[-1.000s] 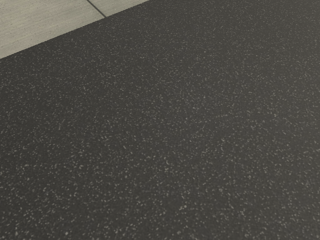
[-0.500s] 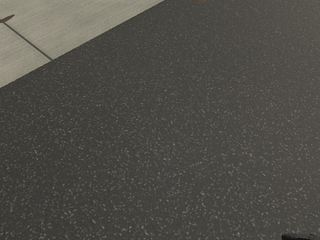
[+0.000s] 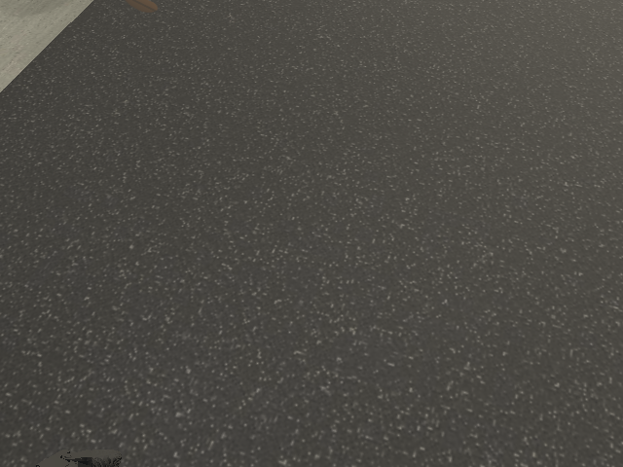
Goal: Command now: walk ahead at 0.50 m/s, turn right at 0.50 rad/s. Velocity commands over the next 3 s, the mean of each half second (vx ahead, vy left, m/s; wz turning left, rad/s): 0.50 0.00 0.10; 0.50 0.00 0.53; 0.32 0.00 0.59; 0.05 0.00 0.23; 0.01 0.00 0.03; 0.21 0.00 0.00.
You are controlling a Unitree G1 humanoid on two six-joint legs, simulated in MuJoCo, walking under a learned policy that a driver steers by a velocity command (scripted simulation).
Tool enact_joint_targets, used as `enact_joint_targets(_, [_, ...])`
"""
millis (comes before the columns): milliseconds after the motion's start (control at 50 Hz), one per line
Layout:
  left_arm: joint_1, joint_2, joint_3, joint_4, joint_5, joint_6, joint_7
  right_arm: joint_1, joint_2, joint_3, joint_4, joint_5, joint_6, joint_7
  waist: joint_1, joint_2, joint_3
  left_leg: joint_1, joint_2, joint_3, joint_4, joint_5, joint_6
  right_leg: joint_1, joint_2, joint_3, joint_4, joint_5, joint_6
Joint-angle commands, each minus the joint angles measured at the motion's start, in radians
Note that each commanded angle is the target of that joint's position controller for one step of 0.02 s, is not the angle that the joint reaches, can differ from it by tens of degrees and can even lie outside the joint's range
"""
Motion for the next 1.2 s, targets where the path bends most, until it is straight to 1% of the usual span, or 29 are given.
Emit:
enact_joint_targets(20, [0.163,0.133,0.042,-0.017,0.008,-0.026,0.010,-0.077,-0.123,-0.013,-0.124,-0.002,-0.063,0.003,0.083,-0.015,-0.186,-0.523,0.058,-0.103,0.094,0.109,0.026,0.553,-0.297,0.510,-0.345,0.006,-0.207])
enact_joint_targets(60, [0.092,0.085,0.021,-0.031,0.029,-0.032,0.014,-0.025,-0.127,-0.020,-0.092,-0.013,-0.037,0.005,0.028,-0.051,-0.153,-0.392,0.098,-0.097,0.018,0.171,0.013,0.389,-0.261,0.390,-0.383,0.206,-0.187])
enact_joint_targets(100, [0.101,0.096,0.021,-0.004,0.027,-0.046,0.017,-0.004,-0.094,-0.014,-0.073,-0.016,-0.012,0.006,0.018,-0.047,-0.137,-0.360,0.103,-0.075,-0.029,0.209,-0.009,0.316,-0.255,0.305,-0.420,0.315,-0.193])
enact_joint_targets(160, [0.133,0.117,0.023,0.038,0.030,-0.057,0.027,-0.082,-0.063,-0.003,-0.091,-0.015,0.005,0.003,0.042,-0.042,-0.077,-0.425,0.109,-0.072,-0.165,0.383,-0.028,0.298,-0.235,0.194,-0.471,0.321,-0.167])
enact_joint_targets(240, [0.153,0.121,0.019,0.077,0.032,-0.063,0.033,-0.176,-0.042,0.006,-0.106,-0.002,-0.004,0.019,0.088,-0.047,-0.033,-0.396,0.070,-0.053,-0.400,0.631,-0.008,0.315,-0.206,0.074,-0.507,0.237,-0.104])
enact_joint_targets(360, [0.220,0.135,0.029,0.151,0.022,-0.044,0.037,-0.290,-0.030,0.013,-0.169,0.003,-0.010,0.055,0.133,-0.030,0.015,-0.496,0.021,-0.043,-0.554,0.550,0.046,0.556,-0.290,0.020,-0.453,0.337,-0.084])
enact_joint_targets(420, [0.198,0.162,0.037,0.152,0.018,-0.022,0.053,-0.244,-0.053,0.002,-0.185,-0.005,-0.008,0.069,0.088,-0.074,-0.049,-0.401,-0.046,0.032,-0.562,0.384,0.095,0.630,-0.299,-0.020,-0.300,0.760,-0.048])
enact_joint_targets(460, [0.172,0.175,0.036,0.142,0.019,-0.004,0.070,-0.034,-0.128,-0.039,-0.147,-0.007,-0.001,0.058,-0.034,-0.083,-0.187,-0.098,-0.122,0.073,-0.593,0.376,0.149,0.567,-0.258,-0.075,0.005,0.997,-0.001])
enact_joint_targets(480, [0.182,0.154,0.023,0.122,0.031,-0.010,0.080,0.126,-0.200,-0.065,-0.125,-0.006,0.007,0.044,-0.103,-0.004,-0.296,0.216,-0.001,-0.121,-0.595,0.433,0.214,0.340,-0.225,-0.090,0.291,0.741,0.039])
enact_joint_targets(500, [0.305,0.017,-0.021,0.086,0.055,-0.039,0.056,0.157,-0.283,-0.082,-0.125,0.002,0.003,0.040,-0.011,0.250,-0.413,0.600,0.258,-0.682,-0.653,0.290,0.428,-0.127,0.005,-0.034,0.670,-0.202,0.117])
enact_joint_targets(520, [0.223,0.093,-0.012,0.093,0.028,-0.076,0.037,0.191,-0.186,-0.059,-0.126,0.008,0.005,0.036,-0.086,0.164,-0.490,0.683,0.276,-0.841,-0.776,0.173,0.434,-0.260,0.010,0.144,0.776,-0.368,0.108])
enact_joint_targets(540, [0.124,0.134,-0.002,0.055,-0.012,-0.100,0.023,0.147,-0.154,-0.049,-0.131,0.000,0.007,0.028,-0.097,0.124,-0.336,0.585,0.246,-0.685,-0.802,0.188,0.377,-0.341,-0.051,0.156,0.757,-0.291,0.090])
enact_joint_targets(560, [0.077,0.122,-0.010,0.040,-0.006,-0.113,0.025,0.086,-0.141,-0.045,-0.146,-0.003,0.008,0.023,-0.066,0.025,-0.244,0.437,0.207,-0.579,-0.812,0.260,0.345,-0.323,-0.094,0.140,0.672,-0.220,0.082])
enact_joint_targets(580, [0.053,0.123,-0.004,0.037,0.019,-0.115,0.031,0.027,-0.119,-0.038,-0.160,-0.005,0.011,0.021,-0.026,-0.020,-0.161,0.289,0.171,-0.500,-0.831,0.380,0.327,-0.278,-0.120,0.126,0.574,-0.185,0.091])
enact_joint_targets(600, [0.069,0.127,0.003,0.036,0.031,-0.106,0.033,-0.005,-0.102,-0.030,-0.177,-0.018,0.011,0.017,0.011,0.002,-0.139,0.190,0.145,-0.449,-0.855,0.472,0.326,-0.207,-0.138,0.127,0.530,-0.162,0.100])
enact_joint_targets(660, [0.113,0.092,-0.004,0.040,0.039,-0.076,0.038,-0.036,-0.114,-0.034,-0.187,-0.013,0.013,0.006,0.055,0.039,-0.107,0.028,0.108,-0.363,-0.896,0.588,0.333,-0.134,-0.145,0.092,0.388,-0.140,0.150])
enact_joint_targets(760, [-0.065,0.043,-0.027,0.004,0.034,-0.075,0.035,0.018,-0.153,-0.049,-0.164,0.001,0.028,-0.017,-0.014,0.071,-0.086,-0.094,0.017,-0.262,-0.883,0.479,0.251,-0.002,-0.076,0.060,0.012,0.226,0.185])
enact_joint_targets(860, [-0.108,0.100,-0.001,-0.011,0.013,-0.092,0.022,0.072,-0.143,-0.050,-0.143,0.008,0.043,-0.022,-0.013,0.105,-0.097,0.032,0.072,-0.407,-0.769,0.341,0.205,0.056,-0.058,0.116,-0.130,0.194,0.149])
enact_joint_targets(900, [-0.017,0.122,0.017,0.013,0.013,-0.100,0.024,0.052,-0.122,-0.046,-0.152,0.003,0.046,-0.021,0.045,0.121,-0.116,0.036,0.058,-0.431,-0.681,0.350,0.173,0.179,-0.061,0.099,-0.175,0.143,0.105])
enact_joint_targets(920, [0.077,0.151,0.031,0.025,0.025,-0.105,0.031,0.053,-0.080,-0.031,-0.160,-0.003,0.043,-0.017,0.093,0.097,-0.187,-0.004,0.010,-0.390,-0.541,0.352,0.141,0.343,-0.120,0.137,-0.180,0.114,0.064])
enact_joint_targets(940, [0.220,0.206,0.045,0.036,0.034,-0.102,0.040,0.084,-0.011,-0.007,-0.176,-0.023,0.040,-0.015,0.134,-0.052,-0.325,-0.125,-0.071,-0.283,-0.249,0.133,0.099,0.586,-0.303,0.326,-0.182,0.038,0.007])
enact_joint_targets(960, [0.273,0.275,0.063,0.077,0.040,-0.086,0.030,0.202,0.005,0.002,-0.215,0.015,0.029,-0.013,0.067,-0.404,-0.388,-0.462,-0.148,-0.184,0.039,-0.148,0.056,0.790,-0.487,0.819,-0.308,-0.262,-0.145])
enact_joint_targets(980, [0.230,0.171,0.042,0.051,0.024,-0.084,0.026,0.174,-0.103,-0.019,-0.179,0.022,0.032,-0.018,0.096,-0.236,-0.290,-0.552,-0.071,-0.214,0.153,-0.075,0.040,0.723,-0.465,0.817,-0.350,-0.446,-0.122])
enact_joint_targets(1000, [0.194,0.124,0.029,0.048,0.021,-0.079,0.031,0.069,-0.143,-0.032,-0.192,0.013,0.038,-0.016,0.119,-0.145,-0.182,-0.570,-0.043,-0.186,0.172,0.019,0.034,0.618,-0.423,0.638,-0.350,-0.371,-0.082])
enact_joint_targets(1020, [0.152,0.108,0.020,0.045,0.031,-0.075,0.032,0.025,-0.128,-0.032,-0.199,0.003,0.042,-0.017,0.104,-0.076,-0.133,-0.532,-0.011,-0.165,0.154,0.088,0.028,0.518,-0.379,0.509,-0.358,-0.211,-0.064])
enact_joint_targets(1040, [0.127,0.086,0.014,0.055,0.034,-0.072,0.033,-0.003,-0.115,-0.035,-0.210,-0.004,0.042,-0.014,0.091,-0.075,-0.091,-0.518,0.013,-0.165,0.109,0.131,0.024,0.453,-0.343,0.417,-0.375,-0.095,-0.064])
enact_joint_targets(1080, [0.114,0.068,0.009,0.070,0.035,-0.078,0.037,0.008,-0.080,-0.034,-0.215,0.009,0.051,-0.003,0.066,-0.123,-0.077,-0.458,0.044,-0.143,0.063,0.170,0.021,0.386,-0.304,0.289,-0.418,0.012,-0.058])
enact_joint_targets(1140, [0.124,0.094,0.021,0.101,0.028,-0.086,0.037,-0.033,-0.041,-0.025,-0.236,0.003,0.062,0.001,0.063,-0.095,-0.055,-0.496,0.058,-0.126,-0.015,0.218,0.005,0.379,-0.317,0.187,-0.461,0.128,-0.087])
enact_joint_targets(1200, [0.088,0.124,0.030,0.118,0.031,-0.072,0.046,-0.079,-0.027,-0.019,-0.252,-0.007,0.062,0.007,0.055,-0.078,-0.041,-0.473,0.049,-0.087,-0.186,0.326,-0.015,0.380,-0.302,0.041,-0.433,0.455,-0.081])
